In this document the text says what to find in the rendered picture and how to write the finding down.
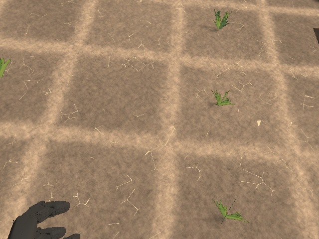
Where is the left robot hand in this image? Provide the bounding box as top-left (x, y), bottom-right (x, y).
top-left (7, 200), bottom-right (81, 239)

